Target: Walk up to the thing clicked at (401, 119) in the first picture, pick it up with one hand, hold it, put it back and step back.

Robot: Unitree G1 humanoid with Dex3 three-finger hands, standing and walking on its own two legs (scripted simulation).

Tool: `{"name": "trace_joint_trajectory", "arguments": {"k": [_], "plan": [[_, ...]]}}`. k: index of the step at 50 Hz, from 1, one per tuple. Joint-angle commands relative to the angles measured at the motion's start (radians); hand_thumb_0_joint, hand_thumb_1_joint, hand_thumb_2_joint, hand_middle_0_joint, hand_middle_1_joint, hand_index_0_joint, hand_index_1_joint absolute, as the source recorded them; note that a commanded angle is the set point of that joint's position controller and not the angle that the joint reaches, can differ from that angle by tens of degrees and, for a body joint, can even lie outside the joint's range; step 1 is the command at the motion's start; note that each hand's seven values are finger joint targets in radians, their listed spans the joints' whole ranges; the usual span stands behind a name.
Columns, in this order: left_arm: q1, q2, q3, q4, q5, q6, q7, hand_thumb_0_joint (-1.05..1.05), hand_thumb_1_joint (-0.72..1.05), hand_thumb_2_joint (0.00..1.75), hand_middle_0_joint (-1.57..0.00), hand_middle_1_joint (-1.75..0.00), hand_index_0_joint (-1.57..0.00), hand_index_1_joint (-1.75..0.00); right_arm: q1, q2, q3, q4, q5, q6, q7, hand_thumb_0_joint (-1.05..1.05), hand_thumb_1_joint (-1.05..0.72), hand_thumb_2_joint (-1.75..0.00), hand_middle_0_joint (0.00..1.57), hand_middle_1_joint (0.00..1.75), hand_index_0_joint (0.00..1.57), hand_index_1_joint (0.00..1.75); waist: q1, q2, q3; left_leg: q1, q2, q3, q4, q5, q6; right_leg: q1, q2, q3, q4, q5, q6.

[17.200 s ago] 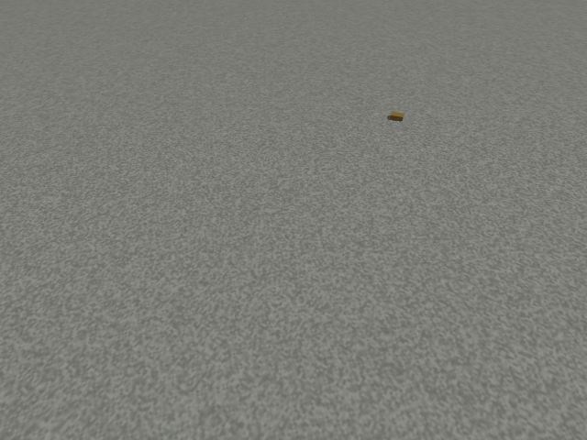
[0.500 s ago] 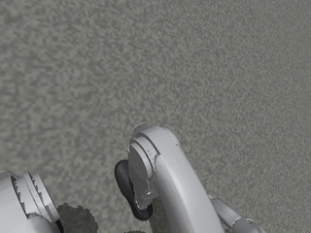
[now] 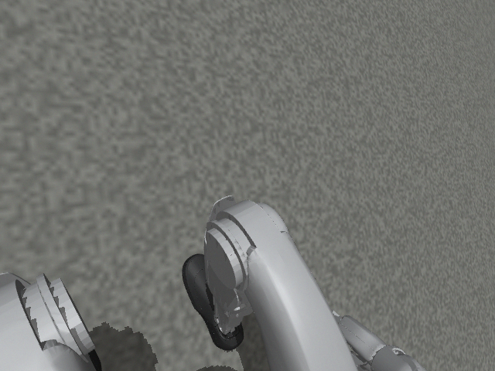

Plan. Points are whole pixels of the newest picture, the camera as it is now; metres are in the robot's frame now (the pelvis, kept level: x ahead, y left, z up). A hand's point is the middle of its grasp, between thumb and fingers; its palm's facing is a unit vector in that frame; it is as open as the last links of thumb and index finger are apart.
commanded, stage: close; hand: left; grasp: from above
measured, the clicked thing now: out of the picture +0.45 +0.36 -0.29
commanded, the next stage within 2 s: settle in 0.62 s
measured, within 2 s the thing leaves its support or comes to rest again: leaves its support in 0.98 s
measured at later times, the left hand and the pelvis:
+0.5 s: hand out of the picture +0.44 +0.36 -0.25, palm faces -0.45 -0.14 -0.88, open 10.4 cm; pelvis +0.00 +0.00 +0.00, yaw +0 degrees
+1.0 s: hand out of the picture +0.45 +0.36 -0.24, palm faces -0.44 -0.13 -0.89, open 10.2 cm; pelvis +0.00 +0.00 +0.00, yaw +0 degrees
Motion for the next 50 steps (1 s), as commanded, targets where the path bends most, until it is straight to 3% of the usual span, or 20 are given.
{"name": "trace_joint_trajectory", "arguments": {"k": [1,4,7,12,15,17,20,23,27,28,31,34,38,39,41,44,45,50], "plan": [[-0.24,0.248,0.024,-0.112,-0.028,0.01,0.03,0.0,0.01,0.62,-0.32,-0.92,-0.42,-0.82,0.163,-0.339,-0.1,0.004,0.015,0.0,-0.011,0.0,-0.89,-0.9,0.2,0.3,0.2,0.3,-0.042,0.599,-0.641,0.492,0.034,0.103,-0.266,0.23,0.006,0.349,0.037,-0.096,-0.197,0.267,-0.082],[-0.212,0.213,0.005,-0.097,-0.027,0.017,0.007,0.0,0.03,0.61,-0.35,-0.9,-0.44,-0.79,0.175,-0.335,-0.101,0.008,0.015,-0.003,-0.007,0.0,-0.89,-0.9,0.2,0.3,0.2,0.3,-0.05,0.601,-0.62,0.497,0.034,0.103,-0.264,0.248,0.003,0.348,0.035,-0.091,-0.186,0.279,-0.082],[-0.214,0.27,0.048,-0.114,-0.04,0.01,-0.004,0.0,0.1,0.57,-0.39,-0.88,-0.49,-0.77,0.176,-0.338,-0.097,-0.003,0.02,0.004,-0.011,0.0,-0.89,-0.9,0.2,0.3,0.2,0.3,-0.037,0.591,-0.643,0.502,0.03,0.101,-0.268,0.25,0.005,0.363,0.032,-0.099,-0.198,0.277,-0.079],[-0.212,0.236,0.021,-0.144,-0.038,-0.014,-0.025,0.0,0.17,0.57,-0.45,-0.87,-0.55,-0.76,0.166,-0.336,-0.097,-0.008,0.018,0.015,-0.012,0.0,-0.89,-0.9,0.2,0.3,0.2,0.3,-0.045,0.577,-0.639,0.495,0.033,0.105,-0.257,0.251,0.008,0.37,0.039,-0.094,-0.202,0.28,-0.079],[-0.195,0.249,0.038,-0.122,-0.031,-0.027,-0.019,0.0,0.25,0.62,-0.52,-0.86,-0.61,-0.76,0.173,-0.339,-0.098,0.0,0.015,0.019,-0.013,0.0,-0.89,-0.9,0.2,0.3,0.2,0.3,-0.044,0.602,-0.639,0.526,0.034,0.093,-0.274,0.271,0.0,0.355,0.034,-0.108,-0.192,0.282,-0.081],[-0.162,0.228,0.021,-0.088,-0.027,-0.032,-0.019,0.0,0.32,0.64,-0.58,-0.84,-0.67,-0.75,0.161,-0.331,-0.088,-0.008,0.016,0.021,-0.012,0.0,-0.89,-0.9,0.2,0.3,0.2,0.3,-0.046,0.564,-0.596,0.496,0.032,0.09,-0.266,0.255,0.005,0.338,0.034,-0.111,-0.193,0.271,-0.078],[-0.21,0.27,0.032,-0.154,-0.009,-0.043,-0.011,0.0,0.38,0.64,-0.64,-0.84,-0.72,-0.75,0.181,-0.335,-0.095,0.0,0.013,0.025,-0.015,0.0,-0.89,-0.9,0.2,0.3,0.2,0.3,-0.037,0.612,-0.64,0.526,0.03,0.105,-0.264,0.281,0.005,0.366,0.035,-0.096,-0.196,0.295,-0.08],[-0.173,0.24,0.025,-0.1,-0.011,-0.041,-0.004,0.0,0.43,0.65,-0.68,-0.81,-0.76,-0.73,0.159,-0.334,-0.093,-0.005,0.012,0.024,-0.012,0.0,-0.89,-0.9,0.2,0.3,0.2,0.3,-0.046,0.578,-0.598,0.495,0.034,0.094,-0.268,0.239,0.005,0.341,0.037,-0.103,-0.195,0.26,-0.079],[-0.221,0.256,0.021,-0.148,0.004,-0.037,0.007,0.0,0.48,0.62,-0.72,-0.78,-0.8,-0.7,0.171,-0.334,-0.096,0.003,0.01,0.025,-0.016,0.0,-0.89,-0.9,0.2,0.3,0.2,0.3,-0.04,0.617,-0.639,0.532,0.034,0.097,-0.27,0.26,0.003,0.336,0.037,-0.102,-0.188,0.275,-0.082],[-0.198,0.26,0.035,-0.119,-0.002,-0.032,0.011,0.0,0.48,0.64,-0.74,-0.76,-0.81,-0.69,0.161,-0.339,-0.097,-0.007,0.012,0.023,-0.016,0.0,-0.89,-0.9,0.2,0.3,0.2,0.3,-0.042,0.589,-0.632,0.517,0.034,0.094,-0.268,0.253,0.004,0.336,0.035,-0.105,-0.19,0.271,-0.08],[-0.233,0.224,0.003,-0.142,-0.004,-0.029,0.014,0.0,0.51,0.64,-0.77,-0.75,-0.84,-0.69,0.165,-0.335,-0.099,0.007,0.015,0.018,-0.015,0.0,-0.89,-0.9,0.2,0.3,0.2,0.3,-0.05,0.602,-0.614,0.508,0.034,0.099,-0.265,0.24,0.004,0.325,0.038,-0.099,-0.191,0.268,-0.081],[-0.241,0.254,0.024,-0.15,-0.011,-0.023,0.019,0.0,0.56,0.64,-0.83,-0.71,-0.88,-0.65,0.17,-0.335,-0.101,0.012,0.016,0.016,-0.017,0.0,-0.89,-0.9,0.2,0.3,0.2,0.3,-0.037,0.6,-0.629,0.502,0.032,0.096,-0.275,0.226,0.001,0.325,0.033,-0.105,-0.19,0.254,-0.083],[-0.227,0.216,0.002,-0.113,-0.011,-0.012,0.011,0.0,0.59,0.63,-0.88,-0.72,-0.96,-0.65,0.164,-0.339,-0.106,0.003,0.015,0.013,-0.016,0.0,-0.9,-0.9,0.2,0.3,0.2,0.3,-0.054,0.576,-0.604,0.482,0.034,0.093,-0.273,0.209,0.004,0.318,0.036,-0.103,-0.19,0.246,-0.081],[-0.239,0.247,0.024,-0.127,-0.012,-0.01,0.01,0.0,0.61,0.63,-0.91,-0.72,-0.98,-0.65,0.172,-0.343,-0.103,0.001,0.017,0.012,-0.017,0.0,-0.9,-0.9,0.2,0.3,0.2,0.3,-0.049,0.595,-0.634,0.508,0.032,0.096,-0.271,0.229,0.004,0.333,0.034,-0.104,-0.192,0.261,-0.079],[-0.261,0.259,0.027,-0.149,-0.018,-0.004,0.002,0.0,0.63,0.63,-0.93,-0.72,-1.0,-0.65,0.169,-0.339,-0.108,-0.002,0.021,0.01,-0.018,0.0,-0.9,-0.9,0.2,0.3,0.2,0.3,-0.039,0.617,-0.661,0.527,0.032,0.096,-0.269,0.25,0.002,0.33,0.029,-0.099,-0.186,0.276,-0.082],[-0.268,0.251,0.022,-0.184,-0.026,0.005,-0.015,0.0,0.67,0.65,-0.97,-0.68,-1.03,-0.63,0.177,-0.333,-0.109,0.002,0.025,0.012,-0.016,0.0,-0.9,-0.9,0.2,0.3,0.2,0.3,-0.035,0.64,-0.677,0.535,0.032,0.102,-0.272,0.281,-0.001,0.342,0.031,-0.093,-0.183,0.296,-0.084],[-0.247,0.279,0.051,-0.165,-0.027,0.008,-0.017,0.0,0.68,0.64,-0.98,-0.69,-1.04,-0.63,0.183,-0.337,-0.11,-0.002,0.023,0.014,-0.016,0.0,-0.91,-0.9,0.2,0.3,0.2,0.3,-0.033,0.636,-0.689,0.535,0.031,0.108,-0.265,0.283,0.003,0.364,0.031,-0.091,-0.194,0.3,-0.081],[-0.245,0.283,0.064,-0.252,-0.03,0.016,-0.061,0.0,0.7,0.67,-1.02,-0.65,-1.06,-0.61,0.188,-0.332,-0.127,-0.017,0.034,0.021,-0.015,0.0,-0.9,-0.9,0.2,0.3,0.2,0.3,-0.018,0.665,-0.692,0.537,0.029,0.116,-0.277,0.283,-0.002,0.348,0.027,-0.082,-0.193,0.285,-0.089]]}}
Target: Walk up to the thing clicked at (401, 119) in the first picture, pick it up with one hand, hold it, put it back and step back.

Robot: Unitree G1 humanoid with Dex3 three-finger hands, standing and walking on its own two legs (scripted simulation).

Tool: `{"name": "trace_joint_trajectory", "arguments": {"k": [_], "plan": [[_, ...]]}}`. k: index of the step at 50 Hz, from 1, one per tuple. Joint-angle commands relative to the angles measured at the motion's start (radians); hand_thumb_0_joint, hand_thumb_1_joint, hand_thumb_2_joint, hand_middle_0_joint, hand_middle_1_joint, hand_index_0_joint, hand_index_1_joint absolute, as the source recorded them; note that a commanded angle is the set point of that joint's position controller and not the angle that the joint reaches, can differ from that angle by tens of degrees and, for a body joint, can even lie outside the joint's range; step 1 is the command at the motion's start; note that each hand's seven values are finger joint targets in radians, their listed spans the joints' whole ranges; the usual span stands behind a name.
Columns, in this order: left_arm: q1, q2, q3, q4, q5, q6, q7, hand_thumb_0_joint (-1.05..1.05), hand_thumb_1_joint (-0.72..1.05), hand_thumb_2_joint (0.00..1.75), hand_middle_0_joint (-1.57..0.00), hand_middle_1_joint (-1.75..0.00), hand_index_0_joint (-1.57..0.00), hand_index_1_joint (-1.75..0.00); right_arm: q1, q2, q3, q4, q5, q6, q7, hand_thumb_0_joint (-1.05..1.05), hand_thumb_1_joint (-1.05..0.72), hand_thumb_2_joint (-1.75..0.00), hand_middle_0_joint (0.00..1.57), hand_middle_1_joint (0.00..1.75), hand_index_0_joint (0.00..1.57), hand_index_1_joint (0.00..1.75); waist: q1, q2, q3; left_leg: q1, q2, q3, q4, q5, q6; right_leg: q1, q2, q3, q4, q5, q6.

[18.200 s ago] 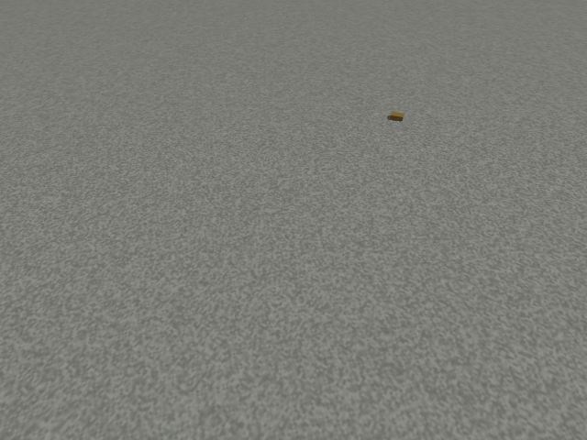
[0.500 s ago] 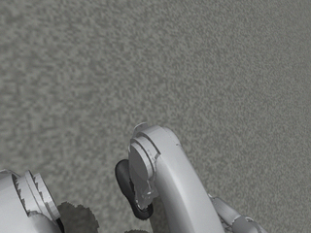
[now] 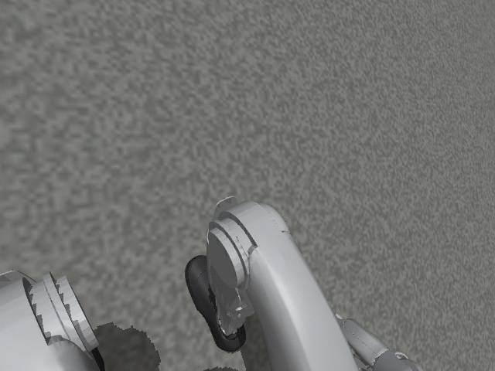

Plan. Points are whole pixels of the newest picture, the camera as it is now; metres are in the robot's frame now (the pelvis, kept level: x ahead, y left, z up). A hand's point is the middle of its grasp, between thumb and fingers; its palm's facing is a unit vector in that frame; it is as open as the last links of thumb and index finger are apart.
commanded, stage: settle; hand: left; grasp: from above
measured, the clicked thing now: out of the picture +0.46 +0.36 -0.28
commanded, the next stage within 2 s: lift in 0.74 s
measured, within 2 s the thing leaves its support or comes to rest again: neither
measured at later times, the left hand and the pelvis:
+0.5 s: hand out of the picture +0.44 +0.38 -0.16, palm faces -0.48 -0.09 -0.87, open 10.1 cm; pelvis +0.00 +0.00 +0.02, yaw +3 degrees
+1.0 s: hand out of the picture +0.44 +0.37 -0.11, palm faces -0.47 -0.09 -0.88, open 9.9 cm; pelvis -0.01 +0.00 +0.03, yaw +5 degrees
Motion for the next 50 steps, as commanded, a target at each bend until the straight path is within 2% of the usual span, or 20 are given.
{"name": "trace_joint_trajectory", "arguments": {"k": [1,2,4,7,8,10,12,17,22,23,29,35,36,37,41,42,45,48,49,50], "plan": [[-0.235,0.286,0.043,-0.193,-0.023,0.012,0.012,0.0,0.7,0.68,-1.03,-0.64,-1.07,-0.61,0.174,-0.332,-0.12,0.003,0.019,0.008,-0.01,0.0,-0.9,-0.9,0.2,0.3,0.2,0.3,-0.017,0.655,-0.697,0.552,0.034,0.118,-0.268,0.297,0.005,0.36,0.033,-0.078,-0.196,0.299,-0.084],[-0.263,0.278,0.04,-0.259,-0.032,0.01,0.004,0.0,0.71,0.67,-1.03,-0.65,-1.07,-0.6,0.171,-0.33,-0.123,-0.008,0.021,0.012,-0.011,0.0,-0.9,-0.9,0.2,0.3,0.2,0.3,-0.005,0.672,-0.736,0.569,0.033,0.118,-0.272,0.313,0.003,0.362,0.034,-0.082,-0.195,0.309,-0.087],[-0.232,0.265,0.041,-0.292,-0.044,0.015,-0.017,0.0,0.72,0.67,-1.03,-0.65,-1.08,-0.61,0.177,-0.317,-0.132,0.004,0.026,0.02,-0.008,0.0,-0.9,-0.9,0.2,0.3,0.2,0.3,0.015,0.699,-0.764,0.592,0.033,0.123,-0.279,0.329,0.004,0.365,0.034,-0.076,-0.197,0.316,-0.085],[-0.191,0.243,0.045,-0.291,-0.055,0.023,-0.052,0.0,0.72,0.64,-1.03,-0.63,-1.08,-0.58,0.19,-0.315,-0.147,-0.004,0.034,0.036,-0.006,0.0,-0.9,-0.9,0.2,0.3,0.2,0.3,0.015,0.639,-0.746,0.519,0.027,0.138,-0.268,0.31,0.014,0.384,0.034,-0.064,-0.216,0.317,-0.085],[-0.193,0.234,0.042,-0.322,-0.06,0.027,-0.066,0.0,0.72,0.62,-1.02,-0.63,-1.07,-0.58,0.204,-0.307,-0.156,0.009,0.041,0.043,-0.007,0.0,-0.9,-0.9,0.2,0.3,0.2,0.3,0.029,0.638,-0.757,0.527,0.024,0.141,-0.277,0.307,0.014,0.375,0.032,-0.061,-0.218,0.31,-0.086],[-0.2,0.227,0.052,-0.341,-0.071,0.031,-0.088,0.0,0.73,0.63,-1.04,-0.61,-1.08,-0.57,0.207,-0.309,-0.169,0.001,0.044,0.054,-0.009,0.0,-0.9,-0.9,0.2,0.3,0.2,0.3,0.032,0.618,-0.761,0.507,0.021,0.144,-0.282,0.281,0.016,0.358,0.03,-0.062,-0.23,0.288,-0.087],[-0.174,0.168,0.02,-0.334,-0.076,0.036,-0.122,0.0,0.74,0.64,-1.04,-0.62,-1.09,-0.58,0.214,-0.288,-0.18,0.008,0.058,0.065,-0.008,0.0,-0.9,-0.9,0.2,0.3,0.2,0.3,0.036,0.616,-0.731,0.502,0.022,0.141,-0.303,0.245,0.017,0.341,0.028,-0.054,-0.23,0.256,-0.087],[-0.209,0.131,0.008,-0.387,-0.089,0.025,-0.197,0.0,0.77,0.63,-1.06,-0.61,-1.11,-0.56,0.226,-0.296,-0.215,-0.009,0.089,0.1,-0.021,0.0,-0.9,-0.9,0.2,0.3,0.2,0.3,0.038,0.559,-0.743,0.489,0.01,0.134,-0.327,0.212,0.017,0.299,0.018,-0.057,-0.241,0.221,-0.094],[-0.225,0.11,0.0,-0.471,-0.093,-0.001,-0.25,0.0,0.8,0.69,-1.1,-0.62,-1.14,-0.58,0.262,-0.264,-0.233,0.013,0.11,0.136,-0.035,0.0,-0.9,-0.9,0.2,0.3,0.2,0.3,0.064,0.559,-0.792,0.502,0.005,0.158,-0.327,0.245,0.022,0.336,0.013,-0.029,-0.255,0.243,-0.09],[-0.226,0.093,0.001,-0.468,-0.095,-0.005,-0.255,0.0,0.82,0.68,-1.11,-0.61,-1.15,-0.58,0.262,-0.273,-0.242,0.005,0.114,0.142,-0.039,0.0,-0.9,-0.9,0.2,0.3,0.2,0.3,0.058,0.545,-0.776,0.502,-0.001,0.152,-0.332,0.238,0.018,0.304,0.009,-0.036,-0.257,0.229,-0.097],[-0.241,0.115,0.023,-0.535,-0.079,-0.018,-0.265,0.0,0.84,0.76,-1.17,-0.59,-1.19,-0.58,0.269,-0.255,-0.254,0.005,0.125,0.173,-0.053,0.0,-0.9,-0.9,0.2,0.3,0.2,0.3,0.092,0.598,-0.826,0.558,-0.007,0.167,-0.349,0.273,0.015,0.29,0.001,-0.024,-0.253,0.244,-0.1],[-0.265,0.097,0.019,-0.538,-0.073,-0.005,-0.276,0.0,0.85,0.81,-1.2,-0.58,-1.2,-0.58,0.278,-0.244,-0.269,0.006,0.13,0.187,-0.062,0.0,-0.9,-0.9,0.2,0.3,0.2,0.3,0.093,0.585,-0.84,0.582,-0.012,0.177,-0.365,0.255,0.02,0.267,-0.005,-0.014,-0.269,0.224,-0.101],[-0.288,0.105,0.023,-0.57,-0.074,-0.006,-0.278,0.0,0.85,0.81,-1.21,-0.56,-1.2,-0.57,0.279,-0.24,-0.269,0.008,0.131,0.193,-0.063,0.0,-0.9,-0.9,0.2,0.3,0.2,0.3,0.102,0.599,-0.874,0.579,-0.012,0.183,-0.369,0.251,0.022,0.283,-0.004,-0.006,-0.268,0.225,-0.1],[-0.271,0.104,0.027,-0.537,-0.072,0.0,-0.282,0.0,0.85,0.78,-1.19,-0.56,-1.2,-0.55,0.28,-0.25,-0.274,0.005,0.134,0.196,-0.067,0.0,-0.9,-0.9,0.2,0.3,0.2,0.3,0.098,0.584,-0.843,0.563,-0.02,0.179,-0.376,0.242,0.02,0.26,-0.008,-0.014,-0.273,0.213,-0.105],[-0.276,0.074,0.002,-0.529,-0.085,0.005,-0.307,0.0,0.8,0.74,-1.17,-0.51,-1.17,-0.51,0.292,-0.233,-0.275,0.008,0.138,0.203,-0.073,0.0,-0.9,-0.89,0.2,0.3,0.2,0.3,0.087,0.543,-0.835,0.529,-0.019,0.193,-0.386,0.199,0.03,0.289,-0.007,0.0,-0.297,0.185,-0.098],[-0.294,0.085,0.008,-0.555,-0.092,0.004,-0.312,0.0,0.72,0.66,-1.12,-0.51,-1.12,-0.51,0.288,-0.235,-0.277,0.007,0.139,0.205,-0.076,0.0,-0.91,-0.91,0.2,0.3,0.2,0.3,0.089,0.535,-0.854,0.528,-0.02,0.195,-0.386,0.194,0.033,0.296,-0.008,0.002,-0.304,0.182,-0.097],[-0.256,0.084,0.016,-0.545,-0.112,0.011,-0.327,0.0,0.66,0.52,-0.98,-0.51,-1.03,-0.46,0.296,-0.227,-0.281,0.007,0.142,0.21,-0.08,0.0,-0.9,-0.9,0.2,0.3,0.2,0.3,0.109,0.523,-0.877,0.53,-0.021,0.202,-0.396,0.205,0.035,0.334,-0.008,0.016,-0.313,0.189,-0.095],[-0.213,0.065,0.022,-0.543,-0.138,0.029,-0.355,0.0,0.64,0.49,-0.96,-0.51,-1.02,-0.46,0.308,-0.23,-0.296,-0.001,0.15,0.212,-0.083,0.0,-0.9,-0.9,0.2,0.3,0.2,0.3,0.118,0.505,-0.864,0.538,-0.028,0.211,-0.415,0.22,0.035,0.341,-0.017,0.014,-0.336,0.196,-0.098],[-0.24,0.077,0.032,-0.612,-0.149,0.029,-0.364,0.0,0.64,0.48,-0.96,-0.51,-1.02,-0.46,0.307,-0.229,-0.3,-0.004,0.155,0.215,-0.085,0.0,-0.9,-0.9,0.2,0.3,0.2,0.3,0.131,0.539,-0.906,0.574,-0.029,0.208,-0.435,0.227,0.032,0.335,-0.018,0.014,-0.335,0.199,-0.1],[-0.217,0.079,0.033,-0.608,-0.151,0.035,-0.373,0.0,0.65,0.49,-0.97,-0.51,-1.02,-0.46,0.304,-0.23,-0.305,-0.01,0.158,0.219,-0.088,0.0,-0.9,-0.9,0.2,0.3,0.2,0.3,0.143,0.55,-0.919,0.597,-0.025,0.205,-0.446,0.222,0.029,0.324,-0.018,0.017,-0.333,0.191,-0.105]]}}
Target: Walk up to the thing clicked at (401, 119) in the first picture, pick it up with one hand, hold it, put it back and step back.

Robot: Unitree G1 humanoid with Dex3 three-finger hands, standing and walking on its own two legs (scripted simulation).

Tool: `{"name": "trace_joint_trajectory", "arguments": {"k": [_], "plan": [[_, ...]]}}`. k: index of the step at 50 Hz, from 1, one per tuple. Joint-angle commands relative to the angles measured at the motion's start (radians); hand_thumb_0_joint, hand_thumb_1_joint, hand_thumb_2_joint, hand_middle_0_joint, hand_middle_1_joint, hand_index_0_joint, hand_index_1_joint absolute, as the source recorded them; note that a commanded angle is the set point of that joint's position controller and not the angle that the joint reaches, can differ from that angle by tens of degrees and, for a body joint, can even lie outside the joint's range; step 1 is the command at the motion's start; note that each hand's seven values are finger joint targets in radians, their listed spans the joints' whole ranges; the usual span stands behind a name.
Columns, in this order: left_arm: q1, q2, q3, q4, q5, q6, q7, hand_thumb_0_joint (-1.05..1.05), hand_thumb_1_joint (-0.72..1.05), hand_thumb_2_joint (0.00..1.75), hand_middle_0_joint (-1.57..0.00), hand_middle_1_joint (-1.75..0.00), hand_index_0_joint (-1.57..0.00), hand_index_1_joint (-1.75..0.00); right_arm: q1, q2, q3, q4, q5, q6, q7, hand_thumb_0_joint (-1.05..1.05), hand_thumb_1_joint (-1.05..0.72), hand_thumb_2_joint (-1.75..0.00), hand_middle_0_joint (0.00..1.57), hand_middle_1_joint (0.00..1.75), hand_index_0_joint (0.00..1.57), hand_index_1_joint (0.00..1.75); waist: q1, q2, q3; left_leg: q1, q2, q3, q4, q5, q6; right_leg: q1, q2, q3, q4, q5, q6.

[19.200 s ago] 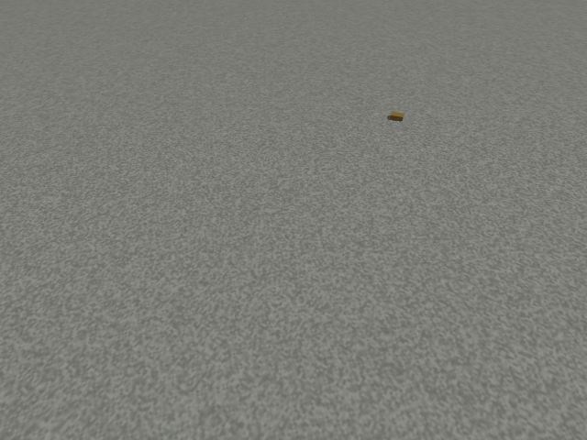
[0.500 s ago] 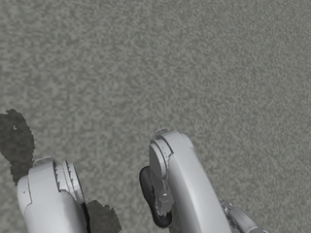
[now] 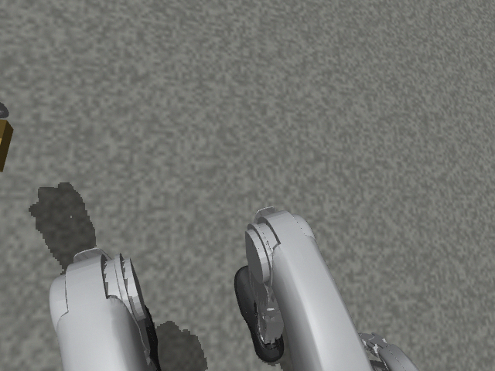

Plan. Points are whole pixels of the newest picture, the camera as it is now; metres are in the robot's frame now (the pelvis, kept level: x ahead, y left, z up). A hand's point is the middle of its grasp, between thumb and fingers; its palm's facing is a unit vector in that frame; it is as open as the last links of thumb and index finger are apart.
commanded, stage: lift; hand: left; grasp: from above
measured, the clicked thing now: out of the picture +0.50 +0.33 -0.18
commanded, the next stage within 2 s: hold in 1.62 s
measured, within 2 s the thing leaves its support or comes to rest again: neither
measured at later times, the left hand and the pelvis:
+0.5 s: hand out of the picture +0.41 +0.34 +0.00, palm faces -0.47 -0.07 -0.88, open 9.7 cm; pelvis +0.00 +0.00 +0.08, yaw +5 degrees
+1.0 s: hand out of the picture +0.32 +0.30 +0.20, palm faces -0.45 -0.12 -0.89, open 9.7 cm; pelvis +0.01 +0.00 +0.27, yaw +8 degrees
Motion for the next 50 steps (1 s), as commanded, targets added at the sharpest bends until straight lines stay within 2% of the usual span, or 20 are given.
{"name": "trace_joint_trajectory", "arguments": {"k": [1,5,7,8,11,13,15,23,27,33,34,37,38,39,40,43,45,46,47,50], "plan": [[-0.299,0.3,0.078,-0.245,-0.047,0.018,0.006,0.0,0.67,0.47,-0.96,-0.53,-1.03,-0.46,0.2,-0.274,-0.11,-0.028,0.018,0.009,-0.021,0.0,-0.9,-0.9,0.2,0.3,0.2,0.3,0.023,0.398,-0.757,0.596,-0.009,0.094,-0.296,0.15,0.012,0.33,0.028,-0.059,-0.255,0.177,-0.092],[-0.244,0.288,0.092,-0.339,-0.072,0.018,-0.035,0.0,0.73,0.5,-1.0,-0.56,-1.08,-0.48,0.209,-0.251,-0.13,-0.032,0.033,0.022,-0.023,0.0,-0.9,-0.9,0.2,0.3,0.2,0.3,0.047,0.384,-0.84,0.658,-0.009,0.103,-0.326,0.197,0.018,0.394,0.026,-0.038,-0.281,0.215,-0.086],[-0.219,0.28,0.105,-0.376,-0.092,0.013,-0.053,0.0,0.74,0.51,-1.01,-0.56,-1.09,-0.49,0.209,-0.256,-0.147,-0.034,0.037,0.028,-0.03,0.0,-0.9,-0.9,0.2,0.3,0.2,0.3,0.053,0.369,-0.827,0.671,-0.013,0.106,-0.342,0.191,0.019,0.382,0.021,-0.035,-0.304,0.2,-0.091],[-0.198,0.251,0.091,-0.375,-0.102,0.01,-0.063,0.0,0.75,0.53,-1.04,-0.55,-1.1,-0.49,0.209,-0.245,-0.147,-0.034,0.038,0.029,-0.031,0.0,-0.9,-0.9,0.2,0.3,0.2,0.3,0.048,0.354,-0.813,0.677,-0.011,0.107,-0.342,0.199,0.021,0.391,0.021,-0.029,-0.314,0.208,-0.088],[-0.177,0.267,0.112,-0.452,-0.117,-0.001,-0.077,0.0,0.78,0.54,-1.06,-0.55,-1.12,-0.49,0.205,-0.234,-0.164,-0.04,0.053,0.033,-0.039,0.0,-0.9,-0.9,0.2,0.3,0.2,0.3,0.076,0.363,-0.837,0.711,-0.012,0.11,-0.392,0.169,0.022,0.402,0.018,-0.015,-0.341,0.184,-0.09],[-0.16,0.238,0.105,-0.492,-0.136,-0.008,-0.082,0.0,0.8,0.55,-1.07,-0.57,-1.13,-0.5,0.198,-0.22,-0.177,-0.037,0.064,0.033,-0.043,0.0,-0.9,-0.9,0.2,0.3,0.2,0.3,0.091,0.359,-0.875,0.74,-0.011,0.112,-0.431,0.144,0.027,0.423,0.019,-0.004,-0.358,0.182,-0.085],[-0.11,0.177,0.081,-0.483,-0.154,-0.011,-0.091,0.0,0.79,0.55,-1.06,-0.55,-1.12,-0.49,0.192,-0.211,-0.185,-0.029,0.072,0.028,-0.047,0.0,-0.9,-0.9,0.2,0.3,0.2,0.3,0.082,0.349,-0.818,0.743,-0.008,0.106,-0.466,0.133,0.027,0.409,0.016,-0.002,-0.372,0.179,-0.082],[-0.005,0.113,0.049,-0.567,-0.185,0.002,-0.103,0.0,0.73,0.46,-0.99,-0.5,-1.06,-0.44,0.167,-0.186,-0.21,-0.039,0.102,0.013,-0.072,0.0,-0.9,-0.9,0.2,0.3,0.2,0.3,0.111,0.252,-0.786,0.805,-0.004,0.106,-0.593,0.066,0.034,0.522,0.017,0.015,-0.497,0.142,-0.077],[0.064,0.114,0.07,-0.647,-0.2,0.02,-0.101,0.0,0.72,0.42,-0.99,-0.48,-1.06,-0.41,0.148,-0.178,-0.223,-0.056,0.119,0.006,-0.088,0.0,-0.9,-0.9,0.2,0.3,0.2,0.3,0.138,0.236,-0.793,0.876,-0.003,0.099,-0.686,0.029,0.032,0.601,0.014,0.024,-0.565,0.113,-0.074],[0.117,0.063,0.057,-0.735,-0.208,0.058,-0.093,0.0,0.69,0.44,-0.98,-0.47,-1.04,-0.41,0.12,-0.163,-0.232,-0.05,0.135,-0.002,-0.111,0.0,-0.89,-0.9,0.2,0.3,0.2,0.3,0.145,0.254,-0.782,1.047,0.005,0.077,-0.823,0.07,0.024,0.696,0.009,0.028,-0.656,0.152,-0.069],[0.131,0.079,0.07,-0.756,-0.208,0.064,-0.09,0.0,0.69,0.43,-0.97,-0.47,-1.03,-0.41,0.116,-0.162,-0.235,-0.052,0.139,-0.005,-0.117,0.0,-0.89,-0.9,0.2,0.3,0.2,0.3,0.152,0.248,-0.793,1.077,0.005,0.078,-0.849,0.069,0.024,0.73,0.01,0.031,-0.685,0.15,-0.068],[0.233,0.008,0.039,-0.769,-0.22,0.085,-0.094,0.0,0.67,0.44,-0.96,-0.49,-1.02,-0.43,0.104,-0.143,-0.234,-0.053,0.143,-0.01,-0.126,0.0,-0.9,-0.9,0.2,0.3,0.2,0.3,0.152,0.214,-0.754,1.135,0.001,0.095,-0.915,0.086,0.025,0.829,0.011,0.043,-0.779,0.158,-0.066],[0.263,0.025,0.063,-0.791,-0.228,0.091,-0.095,0.0,0.68,0.44,-0.95,-0.51,-1.02,-0.44,0.1,-0.143,-0.236,-0.053,0.147,-0.013,-0.131,0.0,-0.89,-0.9,0.2,0.3,0.2,0.3,0.166,0.198,-0.758,1.157,0.0,0.094,-0.945,0.082,0.024,0.868,0.009,0.047,-0.808,0.151,-0.064],[0.314,0.008,0.051,-0.773,-0.227,0.098,-0.095,0.0,0.67,0.45,-0.96,-0.5,-1.02,-0.44,0.092,-0.134,-0.234,-0.05,0.147,-0.015,-0.135,0.0,-0.89,-0.9,0.2,0.3,0.2,0.3,0.17,0.19,-0.719,1.164,-0.001,0.102,-0.967,0.083,0.023,0.894,0.011,0.051,-0.836,0.152,-0.064],[0.288,0.008,0.053,-0.839,-0.236,0.098,-0.098,0.0,0.67,0.48,-0.96,-0.51,-1.02,-0.45,0.089,-0.134,-0.238,-0.053,0.151,-0.02,-0.138,0.0,-0.89,-0.9,0.2,0.3,0.2,0.3,0.167,0.192,-0.743,1.202,-0.001,0.103,-0.998,0.073,0.023,0.932,0.01,0.057,-0.868,0.146,-0.064],[0.338,-0.061,0.002,-0.801,-0.234,0.113,-0.096,0.0,0.69,0.49,-0.97,-0.54,-1.03,-0.48,0.073,-0.113,-0.23,-0.041,0.156,-0.033,-0.151,0.0,-0.9,-0.9,0.2,0.3,0.2,0.3,0.149,0.16,-0.614,1.227,-0.002,0.112,-1.067,0.038,0.022,0.979,0.012,0.067,-0.961,0.115,-0.064],[0.389,-0.063,0.015,-0.797,-0.234,0.116,-0.086,0.0,0.69,0.5,-0.98,-0.53,-1.03,-0.47,0.065,-0.11,-0.228,-0.037,0.163,-0.047,-0.159,0.0,-0.9,-0.9,0.2,0.3,0.2,0.3,0.158,0.144,-0.588,1.255,-0.004,0.108,-1.119,0.023,0.02,1.036,0.011,0.076,-1.007,0.096,-0.064],[0.393,-0.074,0.01,-0.791,-0.238,0.116,-0.085,0.0,0.7,0.48,-0.98,-0.52,-1.04,-0.46,0.061,-0.11,-0.23,-0.033,0.162,-0.053,-0.161,0.0,-0.9,-0.9,0.2,0.3,0.2,0.3,0.163,0.135,-0.565,1.275,-0.002,0.109,-1.145,0.015,0.02,1.055,0.01,0.08,-1.031,0.094,-0.064],[0.379,-0.106,-0.021,-0.78,-0.237,0.116,-0.085,0.0,0.7,0.49,-0.98,-0.52,-1.03,-0.47,0.061,-0.106,-0.228,-0.031,0.163,-0.059,-0.164,0.0,-0.9,-0.9,0.2,0.3,0.2,0.3,0.146,0.131,-0.531,1.285,0.0,0.107,-1.17,0.008,0.019,1.062,0.011,0.081,-1.056,0.093,-0.063],[0.391,-0.107,-0.018,-0.738,-0.219,0.113,-0.063,0.0,0.66,0.42,-0.93,-0.53,-1.0,-0.46,0.059,-0.099,-0.226,-0.021,0.166,-0.078,-0.171,0.0,-0.9,-0.9,0.2,0.3,0.2,0.3,0.155,0.108,-0.48,1.321,-0.01,0.122,-1.218,0.025,0.018,1.124,0.01,0.096,-1.133,0.091,-0.065]]}}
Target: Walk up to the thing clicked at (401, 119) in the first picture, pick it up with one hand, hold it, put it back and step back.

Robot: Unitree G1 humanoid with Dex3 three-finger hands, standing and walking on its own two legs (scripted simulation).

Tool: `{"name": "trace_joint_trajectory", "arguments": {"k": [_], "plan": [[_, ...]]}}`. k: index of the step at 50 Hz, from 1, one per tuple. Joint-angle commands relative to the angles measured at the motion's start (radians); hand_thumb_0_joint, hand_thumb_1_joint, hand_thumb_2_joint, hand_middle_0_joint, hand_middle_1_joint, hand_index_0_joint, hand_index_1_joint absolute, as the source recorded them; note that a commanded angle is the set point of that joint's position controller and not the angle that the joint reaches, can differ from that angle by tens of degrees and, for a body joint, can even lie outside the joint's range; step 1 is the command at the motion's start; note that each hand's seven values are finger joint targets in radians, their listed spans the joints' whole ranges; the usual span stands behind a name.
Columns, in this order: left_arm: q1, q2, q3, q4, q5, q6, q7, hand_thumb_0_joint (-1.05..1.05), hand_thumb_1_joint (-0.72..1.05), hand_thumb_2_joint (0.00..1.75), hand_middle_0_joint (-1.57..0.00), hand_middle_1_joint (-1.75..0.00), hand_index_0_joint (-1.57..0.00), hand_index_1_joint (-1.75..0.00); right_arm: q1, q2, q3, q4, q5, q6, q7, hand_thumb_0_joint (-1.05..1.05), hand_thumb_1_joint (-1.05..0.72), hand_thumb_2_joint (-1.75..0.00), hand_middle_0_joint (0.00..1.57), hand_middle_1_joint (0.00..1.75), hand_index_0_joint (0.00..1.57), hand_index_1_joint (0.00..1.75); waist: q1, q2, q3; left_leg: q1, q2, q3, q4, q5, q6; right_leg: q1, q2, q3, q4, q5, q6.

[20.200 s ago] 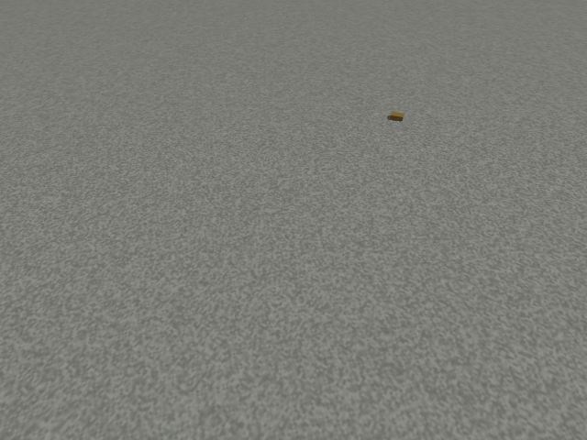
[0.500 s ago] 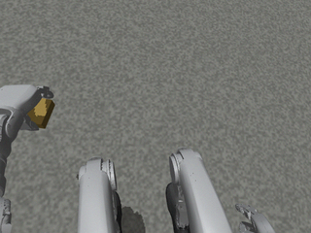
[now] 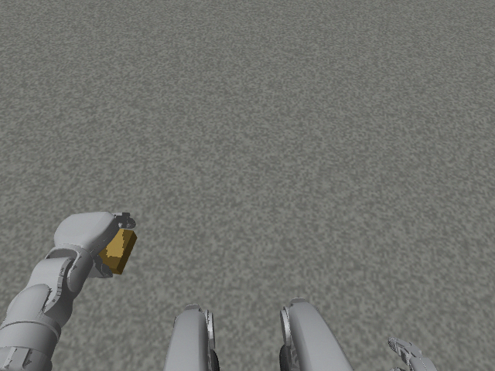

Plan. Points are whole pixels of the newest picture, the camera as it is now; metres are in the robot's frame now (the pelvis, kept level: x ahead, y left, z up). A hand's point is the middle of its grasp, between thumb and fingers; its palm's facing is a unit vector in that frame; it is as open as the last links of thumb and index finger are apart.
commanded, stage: lift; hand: left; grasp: from above
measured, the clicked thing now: (115, 250) +0.37 +0.25 -0.11
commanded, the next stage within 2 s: hold in 0.62 s
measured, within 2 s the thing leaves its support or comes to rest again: neither
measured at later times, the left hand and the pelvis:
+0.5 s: hand (87, 222) +0.36 +0.23 +0.04, palm faces -0.45 -0.04 -0.89, open 9.7 cm; pelvis +0.04 +0.00 +0.11, yaw +0 degrees
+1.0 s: hand (72, 196) +0.38 +0.23 +0.10, palm faces -0.45 -0.02 -0.89, open 6.5 cm; pelvis +0.07 +0.00 +0.15, yaw +0 degrees
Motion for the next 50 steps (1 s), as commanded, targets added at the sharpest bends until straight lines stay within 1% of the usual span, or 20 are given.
{"name": "trace_joint_trajectory", "arguments": {"k": [1,3,9,12,14,16,17,18,20,25,28,32,36,39,40,41,43,47,49,50], "plan": [[-0.261,0.218,0.102,-0.127,0.007,-0.007,0.074,0.0,0.65,0.42,-0.92,-0.52,-0.99,-0.45,0.028,-0.155,-0.058,-0.08,0.01,-0.059,-0.02,0.0,-0.9,-0.9,0.2,0.3,0.2,0.3,-0.012,0.044,-0.299,0.375,-0.036,-0.006,-0.354,-0.063,0.023,0.256,0.031,0.014,-0.34,-0.02,-0.042],[-0.294,0.193,0.078,-0.13,0.014,-0.014,0.085,0.0,0.65,0.41,-0.9,-0.55,-0.98,-0.47,0.033,-0.148,-0.06,-0.076,0.009,-0.069,-0.021,0.0,-0.9,-0.9,0.2,0.3,0.2,0.3,-0.018,0.042,-0.297,0.415,-0.047,0.019,-0.374,-0.029,0.023,0.303,0.031,0.032,-0.4,-0.012,-0.043],[-0.311,0.166,0.061,-0.083,0.049,-0.018,0.126,0.0,0.63,0.46,-0.9,-0.57,-0.97,-0.5,0.043,-0.156,-0.074,-0.06,0.01,-0.089,-0.017,0.0,-0.9,-0.9,0.2,0.3,0.2,0.3,0.001,0.06,-0.275,0.564,-0.043,0.013,-0.5,-0.015,0.012,0.393,0.033,0.035,-0.49,0.012,-0.041],[-0.293,0.137,0.047,-0.046,0.062,-0.001,0.148,0.0,0.66,0.49,-0.93,-0.59,-0.99,-0.52,0.052,-0.151,-0.073,-0.054,0.014,-0.092,-0.013,0.0,-0.9,-0.9,0.2,0.3,0.2,0.3,0.004,0.032,-0.264,0.614,-0.045,0.022,-0.532,0.066,0.009,0.452,0.034,0.025,-0.528,0.09,-0.038],[-0.311,0.147,0.052,-0.055,0.066,0.011,0.153,0.0,0.65,0.48,-0.92,-0.58,-0.99,-0.52,0.058,-0.159,-0.081,-0.051,0.013,-0.093,-0.012,0.0,-0.9,-0.9,0.2,0.3,0.2,0.3,0.011,0.044,-0.286,0.678,-0.042,0.025,-0.565,0.112,0.008,0.494,0.034,0.023,-0.551,0.135,-0.036],[-0.306,0.125,0.027,-0.044,0.06,0.022,0.149,0.0,0.64,0.47,-0.91,-0.58,-0.98,-0.51,0.063,-0.156,-0.082,-0.053,0.015,-0.091,-0.01,0.0,-0.9,-0.9,0.2,0.3,0.2,0.3,0.015,0.023,-0.27,0.709,-0.045,0.033,-0.589,0.161,0.009,0.533,0.034,0.022,-0.583,0.183,-0.036],[-0.289,0.126,0.034,-0.049,0.057,0.027,0.15,0.0,0.63,0.49,-0.92,-0.56,-0.98,-0.5,0.063,-0.159,-0.086,-0.055,0.017,-0.092,-0.01,0.0,-0.9,-0.9,0.2,0.3,0.2,0.3,0.019,0.017,-0.276,0.733,-0.043,0.034,-0.606,0.173,0.008,0.552,0.034,0.023,-0.598,0.193,-0.036],[-0.291,0.101,0.013,-0.041,0.055,0.032,0.146,0.0,0.64,0.48,-0.92,-0.56,-0.99,-0.49,0.067,-0.153,-0.083,-0.05,0.017,-0.092,-0.01,0.0,-0.9,-0.9,0.2,0.3,0.2,0.3,0.013,0.014,-0.259,0.739,-0.042,0.032,-0.621,0.189,0.007,0.566,0.034,0.024,-0.604,0.21,-0.036],[-0.232,0.104,0.024,-0.017,0.051,0.045,0.142,0.0,0.66,0.48,-0.95,-0.55,-1.01,-0.49,0.067,-0.154,-0.086,-0.054,0.019,-0.089,-0.009,0.0,-0.9,-0.9,0.2,0.3,0.2,0.3,0.028,-0.004,-0.247,0.762,-0.044,0.036,-0.641,0.23,0.008,0.603,0.035,0.025,-0.63,0.245,-0.035],[-0.252,0.092,0.008,-0.054,0.045,0.053,0.118,0.0,0.67,0.42,-0.94,-0.53,-1.02,-0.45,0.067,-0.149,-0.087,-0.067,0.019,-0.084,-0.011,0.0,-0.9,-0.9,0.2,0.3,0.2,0.3,0.028,-0.008,-0.221,0.816,-0.049,0.047,-0.699,0.276,0.01,0.674,0.03,0.034,-0.685,0.291,-0.035],[-0.218,0.096,0.014,-0.057,0.042,0.045,0.097,0.0,0.68,0.41,-0.95,-0.52,-1.03,-0.44,0.062,-0.146,-0.087,-0.076,0.019,-0.08,-0.012,0.0,-0.9,-0.9,0.2,0.3,0.2,0.3,0.038,0.003,-0.199,0.861,-0.046,0.043,-0.742,0.284,0.006,0.697,0.032,0.032,-0.713,0.285,-0.039],[-0.242,0.094,0.019,-0.115,0.038,0.032,0.089,0.0,0.73,0.43,-0.98,-0.53,-1.06,-0.44,0.062,-0.144,-0.088,-0.077,0.016,-0.075,-0.016,0.0,-0.9,-0.9,0.2,0.3,0.2,0.3,0.036,-0.002,-0.234,0.918,-0.05,0.047,-0.75,0.376,0.008,0.758,0.027,0.04,-0.742,0.374,-0.032],[-0.237,0.09,0.023,-0.123,0.042,0.017,0.09,0.0,0.74,0.44,-0.99,-0.53,-1.08,-0.45,0.058,-0.146,-0.093,-0.073,0.015,-0.07,-0.016,0.0,-0.9,-0.9,0.2,0.3,0.2,0.3,0.04,0.008,-0.212,0.963,-0.045,0.045,-0.791,0.385,0.002,0.766,0.029,0.03,-0.764,0.362,-0.038],[-0.23,0.084,0.011,-0.113,0.06,0.019,0.091,0.0,0.7,0.39,-0.95,-0.5,-1.04,-0.41,0.053,-0.144,-0.091,-0.072,0.015,-0.061,-0.016,0.0,-0.9,-0.9,0.2,0.3,0.2,0.3,0.033,-0.006,-0.204,0.969,-0.048,0.048,-0.797,0.414,0.005,0.793,0.028,0.034,-0.781,0.396,-0.035],[-0.238,0.093,0.021,-0.128,0.066,0.021,0.094,0.0,0.68,0.39,-0.94,-0.5,-1.03,-0.41,0.057,-0.146,-0.093,-0.072,0.016,-0.059,-0.014,0.0,-0.9,-0.9,0.2,0.3,0.2,0.3,0.044,0.0,-0.215,0.982,-0.049,0.052,-0.802,0.435,0.004,0.806,0.027,0.036,-0.782,0.411,-0.036],[-0.228,0.076,0.006,-0.108,0.068,0.025,0.093,0.0,0.68,0.4,-0.94,-0.51,-1.02,-0.42,0.053,-0.145,-0.093,-0.071,0.015,-0.055,-0.013,0.0,-0.9,-0.9,0.2,0.3,0.2,0.3,0.041,0.007,-0.204,0.985,-0.048,0.053,-0.804,0.445,0.003,0.805,0.027,0.036,-0.787,0.417,-0.035],[-0.23,0.071,0.006,-0.118,0.057,0.029,0.087,0.0,0.69,0.39,-0.93,-0.52,-1.02,-0.43,0.054,-0.149,-0.097,-0.074,0.018,-0.05,-0.011,0.0,-0.9,-0.9,0.2,0.3,0.2,0.3,0.039,-0.011,-0.208,1.002,-0.046,0.051,-0.815,0.467,0.004,0.822,0.029,0.034,-0.794,0.434,-0.035],[-0.199,0.069,-0.003,-0.118,0.05,0.038,0.065,0.0,0.6,0.22,-0.82,-0.51,-0.94,-0.38,0.04,-0.152,-0.097,-0.085,0.022,-0.035,-0.011,0.0,-0.9,-0.9,0.2,0.3,0.2,0.3,0.046,-0.025,-0.181,1.004,-0.051,0.06,-0.835,0.465,0.007,0.862,0.027,0.037,-0.822,0.442,-0.031],[-0.186,0.046,-0.026,-0.123,0.045,0.041,0.046,0.0,0.61,0.18,-0.8,-0.53,-0.95,-0.38,0.031,-0.149,-0.093,-0.094,0.023,-0.029,-0.012,0.0,-0.9,-0.9,0.2,0.3,0.2,0.3,0.041,-0.035,-0.162,1.007,-0.049,0.061,-0.843,0.467,0.01,0.86,0.028,0.037,-0.831,0.446,-0.03],[-0.188,0.068,-0.008,-0.131,0.043,0.041,0.041,0.0,0.62,0.17,-0.8,-0.53,-0.95,-0.38,0.024,-0.153,-0.095,-0.098,0.024,-0.026,-0.012,0.0,-0.9,-0.9,0.2,0.3,0.2,0.3,0.053,-0.022,-0.163,1.014,-0.047,0.056,-0.855,0.46,0.006,0.864,0.029,0.033,-0.832,0.426,-0.034]]}}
